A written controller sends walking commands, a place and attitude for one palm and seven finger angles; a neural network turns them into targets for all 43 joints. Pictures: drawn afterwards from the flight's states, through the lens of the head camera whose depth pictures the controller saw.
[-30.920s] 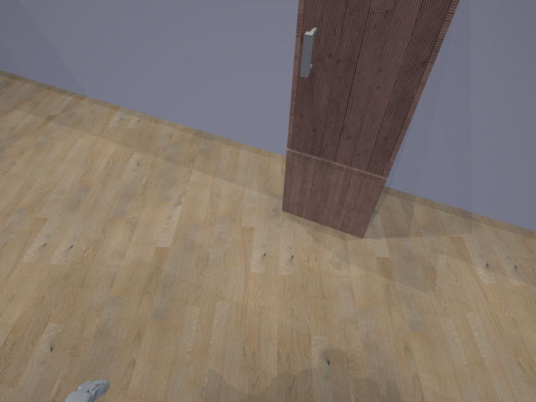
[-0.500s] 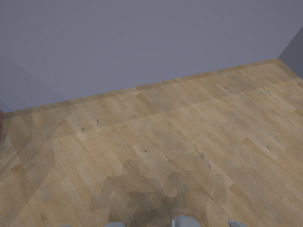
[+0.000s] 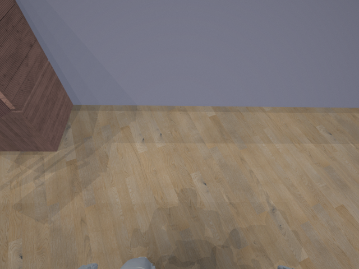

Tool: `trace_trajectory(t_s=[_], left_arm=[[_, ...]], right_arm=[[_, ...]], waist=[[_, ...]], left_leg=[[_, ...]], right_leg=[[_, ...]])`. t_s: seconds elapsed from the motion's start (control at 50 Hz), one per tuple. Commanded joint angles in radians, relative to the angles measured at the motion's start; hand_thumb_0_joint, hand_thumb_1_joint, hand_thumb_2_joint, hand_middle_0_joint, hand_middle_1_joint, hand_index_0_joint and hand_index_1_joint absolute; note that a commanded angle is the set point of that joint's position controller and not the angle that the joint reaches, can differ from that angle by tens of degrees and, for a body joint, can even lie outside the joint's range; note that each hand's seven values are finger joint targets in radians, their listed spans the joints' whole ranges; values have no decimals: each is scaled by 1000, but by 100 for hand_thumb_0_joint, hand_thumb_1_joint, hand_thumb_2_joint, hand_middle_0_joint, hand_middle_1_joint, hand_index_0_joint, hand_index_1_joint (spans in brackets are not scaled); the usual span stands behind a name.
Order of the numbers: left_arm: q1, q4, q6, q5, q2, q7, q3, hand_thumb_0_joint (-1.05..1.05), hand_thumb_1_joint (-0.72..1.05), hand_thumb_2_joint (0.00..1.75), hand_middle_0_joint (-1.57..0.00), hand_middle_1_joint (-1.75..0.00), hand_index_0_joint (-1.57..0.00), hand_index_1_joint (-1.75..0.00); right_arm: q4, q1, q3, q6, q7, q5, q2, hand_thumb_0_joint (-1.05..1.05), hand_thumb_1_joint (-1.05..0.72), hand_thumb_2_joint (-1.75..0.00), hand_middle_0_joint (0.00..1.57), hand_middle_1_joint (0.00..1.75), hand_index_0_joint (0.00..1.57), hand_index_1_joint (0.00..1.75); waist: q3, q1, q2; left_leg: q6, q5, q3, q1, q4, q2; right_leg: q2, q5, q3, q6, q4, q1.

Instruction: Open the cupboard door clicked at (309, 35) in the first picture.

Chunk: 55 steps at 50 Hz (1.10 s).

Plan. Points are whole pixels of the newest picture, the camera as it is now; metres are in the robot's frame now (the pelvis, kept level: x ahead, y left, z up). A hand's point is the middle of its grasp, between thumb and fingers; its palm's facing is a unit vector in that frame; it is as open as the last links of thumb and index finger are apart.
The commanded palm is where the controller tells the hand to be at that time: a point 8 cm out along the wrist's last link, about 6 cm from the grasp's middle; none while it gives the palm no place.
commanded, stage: turn to face it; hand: left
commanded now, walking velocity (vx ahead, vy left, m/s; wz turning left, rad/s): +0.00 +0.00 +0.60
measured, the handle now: out of the picture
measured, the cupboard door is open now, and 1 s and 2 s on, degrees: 49 49 49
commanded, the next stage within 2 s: take the last steps up to it in 1.38 s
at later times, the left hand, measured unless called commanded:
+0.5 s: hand out of the picture +0.06 +0.19 -0.15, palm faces +0.27 -0.91 -0.30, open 7.4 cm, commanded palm none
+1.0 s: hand out of the picture -0.03 +0.21 -0.16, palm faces +0.57 -0.78 -0.26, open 7.4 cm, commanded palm none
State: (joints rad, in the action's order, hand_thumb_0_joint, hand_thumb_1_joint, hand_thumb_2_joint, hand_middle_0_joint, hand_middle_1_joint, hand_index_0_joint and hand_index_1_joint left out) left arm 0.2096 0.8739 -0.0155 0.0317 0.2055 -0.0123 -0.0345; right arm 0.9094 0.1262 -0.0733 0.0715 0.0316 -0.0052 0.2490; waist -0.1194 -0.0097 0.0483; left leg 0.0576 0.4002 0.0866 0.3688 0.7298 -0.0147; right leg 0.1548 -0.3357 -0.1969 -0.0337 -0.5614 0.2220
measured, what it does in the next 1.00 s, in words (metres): steps on the spot, turning left: left foot, then right foot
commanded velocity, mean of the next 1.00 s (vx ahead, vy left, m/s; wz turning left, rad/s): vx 0.00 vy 0.00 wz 0.59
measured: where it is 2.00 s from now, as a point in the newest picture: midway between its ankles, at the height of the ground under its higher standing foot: outside the picture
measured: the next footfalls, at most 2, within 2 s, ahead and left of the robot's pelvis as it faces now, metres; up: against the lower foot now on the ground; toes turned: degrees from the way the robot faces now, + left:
left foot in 0.04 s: +0.05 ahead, +0.12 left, +0.00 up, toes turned +6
right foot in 0.42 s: +0.08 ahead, -0.15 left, +0.00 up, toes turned +12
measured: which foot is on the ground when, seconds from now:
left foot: up 0.00-0.02, down 0.04-0.40, up 0.42-0.74, down 0.76-1.00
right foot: down 0.00-0.04, up 0.06-0.40, down 0.42-0.76, up 0.78-1.00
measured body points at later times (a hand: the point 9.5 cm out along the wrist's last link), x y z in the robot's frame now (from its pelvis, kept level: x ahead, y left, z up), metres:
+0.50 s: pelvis +0.01 -0.04 +0.00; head +0.06 -0.05 +0.44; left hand +0.04 +0.24 -0.12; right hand +0.16 -0.27 -0.16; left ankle -0.03 +0.09 -0.68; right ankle +0.04 -0.15 -0.73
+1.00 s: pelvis +0.02 -0.02 +0.00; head +0.04 +0.02 +0.45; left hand -0.06 +0.25 -0.14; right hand +0.23 -0.19 -0.13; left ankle -0.04 +0.08 -0.73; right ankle +0.10 -0.16 -0.67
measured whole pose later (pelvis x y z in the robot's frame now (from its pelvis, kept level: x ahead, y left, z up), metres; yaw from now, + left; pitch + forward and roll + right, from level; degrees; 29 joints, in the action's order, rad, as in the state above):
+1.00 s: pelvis +0.02 -0.02 +0.00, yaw +34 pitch +1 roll -1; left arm 0.15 0.89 -0.06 0.02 0.27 -0.01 -0.07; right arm 0.91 0.16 -0.05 0.03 0.00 -0.02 0.21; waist -0.09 0.00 0.03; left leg -0.02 0.24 -0.04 0.28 0.51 0.02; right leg 0.08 -0.43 -0.01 -0.08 -0.99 0.47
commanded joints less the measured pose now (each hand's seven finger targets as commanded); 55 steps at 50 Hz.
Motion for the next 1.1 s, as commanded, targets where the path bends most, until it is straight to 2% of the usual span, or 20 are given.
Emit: trace_trajectory(t_s=[0.0,0.02,0.04,0.06,0.14,0.28,0.34,0.36,0.38,0.4,0.44,0.5,0.62,0.68,0.7,0.74,0.76,0.86,1.02,1.08], left_arm=[[28,-76,9,-22,174,-2,-69,0,90,90,-20,-30,-20,-30],[-35,-121,3,-25,107,1,-43,0,90,90,-20,-30,-20,-30],[-82,-133,-9,-17,140,-4,-45,0,90,90,-20,-30,-20,-30],[-108,-137,-12,-15,134,-5,-45,0,90,90,-20,-30,-20,-30],[-52,-69,-22,-15,127,5,-54,0,90,90,-20,-30,-20,-30],[-61,-81,-17,-19,111,5,-48,0,90,90,-20,-30,-20,-30],[29,-62,-2,-22,123,1,-55,0,90,90,-20,-30,-20,-30],[76,-56,9,-17,172,-5,-66,0,90,90,-20,-30,-20,-30],[103,-55,20,0,261,-15,-87,0,90,90,-20,-30,-20,-30],[86,-66,18,-2,294,-19,-83,0,90,90,-20,-30,-20,-30],[-25,-87,22,-8,196,-23,-60,0,90,90,-20,-30,-20,-30],[-47,-95,22,-11,162,-20,-47,0,90,90,-20,-30,-20,-30],[59,-51,21,-1,222,-16,-69,0,90,90,-20,-30,-20,-30],[52,-41,18,-9,232,-9,-76,0,90,90,-20,-30,-20,-30],[39,-46,14,-17,222,-6,-76,0,90,90,-20,-30,-20,-30],[-25,-112,4,-26,107,2,-44,0,90,90,-20,-30,-20,-30],[-90,-128,-8,-17,138,-4,-41,0,90,90,-20,-30,-20,-30],[-56,-65,-18,-16,123,5,-52,0,90,90,-20,-30,-20,-30],[-59,-70,-15,-21,110,3,-45,0,90,90,-20,-30,-20,-30],[54,-45,4,-23,138,-4,-56,0,90,90,-20,-30,-20,-30]], right_arm=[[-63,111,-39,-57,-8,-15,184,0,-90,-90,20,30,20,30],[-52,191,-65,-54,-22,-17,282,0,-90,-90,20,30,20,30],[-31,223,-62,-48,-29,-17,286,0,-90,-90,20,30,20,30],[-47,192,-54,-53,-37,-20,256,0,-90,-90,20,30,20,30],[-76,45,-28,-61,-51,-18,180,0,-90,-90,20,30,20,30],[-77,32,-42,-47,-41,-26,194,0,-90,-90,20,30,20,30],[-92,-11,-46,-41,-39,-16,189,0,-90,-90,20,30,20,30],[-102,-25,-43,-41,-35,-7,157,0,-90,-90,20,30,20,30],[-120,-15,-34,-42,-29,1,82,0,-90,-90,20,30,20,30],[-132,-35,-36,-40,-24,-5,102,0,-90,-90,20,30,20,30],[-95,-6,-41,-28,-15,-15,107,0,-90,-90,20,30,20,30],[-73,3,-29,-17,-3,-10,77,0,-90,-90,20,30,20,30],[-96,-79,-7,-28,5,-3,36,0,-90,-90,20,30,20,30],[-81,-11,-7,-41,1,-4,54,0,-90,-90,20,30,20,30],[-66,42,-15,-48,-1,-6,83,0,-90,-90,20,30,20,30],[-48,182,-65,-55,-22,-16,277,0,-90,-90,20,30,20,30],[-25,226,-60,-49,-30,-15,271,0,-90,-90,20,30,20,30],[-65,58,-27,-64,-54,-18,176,0,-90,-90,20,30,20,30],[-63,40,-38,-47,-44,-25,188,0,-90,-90,20,30,20,30],[-79,-8,-37,-43,-39,-13,160,0,-90,-90,20,30,20,30]], waist=[[271,-51,-146],[271,-97,-371],[272,-102,-264],[230,-86,-182],[168,-9,-220],[155,-9,-207],[172,36,-192],[183,65,-100],[187,77,191],[163,78,255],[113,10,192],[127,-7,197],[147,57,156],[186,23,133],[220,-11,78],[271,-92,-381],[261,-103,-246],[185,-11,-222],[151,-5,-215],[172,56,-155]], left_leg=[[-108,-469,-236,-369,-315,-172],[-265,-856,-537,-426,-348,-401],[-320,-818,-499,-402,-324,-423],[-312,-699,-479,-347,-346,-390],[-212,-546,-323,-214,-369,-219],[-211,-356,-392,-116,-374,-191],[-168,-347,-389,-20,-288,-140],[-121,-250,-352,82,-200,-81],[-40,21,-187,253,31,61],[-21,220,-135,249,299,69],[-20,105,-166,249,483,6],[10,41,-90,201,432,-14],[4,64,10,80,57,7],[-13,-81,29,-67,-173,25],[-27,-215,0,-193,-294,11],[-260,-840,-530,-440,-351,-395],[-308,-851,-487,-412,-316,-414],[-216,-642,-322,-247,-349,-219],[-212,-431,-395,-126,-359,-190],[-150,-351,-375,27,-246,-119]], right_leg=[[80,237,10,-21,-289,138],[-41,-349,54,-72,-503,367],[-27,-333,171,-49,-598,386],[-17,-263,182,-47,-623,411],[-47,-79,204,-52,-584,334],[-118,-97,168,-41,-236,155],[-145,52,150,-30,27,-48],[-75,86,222,-17,176,-175],[191,65,504,71,304,-265],[355,118,613,174,339,-127],[238,178,444,174,300,-46],[158,459,211,141,220,-83],[202,559,158,142,141,-166],[190,555,100,88,25,-142],[173,504,63,45,-76,-70],[-35,-344,51,-72,-477,372],[-20,-325,161,-50,-564,384],[-46,-90,204,-54,-573,334],[-124,-89,163,-41,-209,132],[-120,102,172,-28,104,-135]])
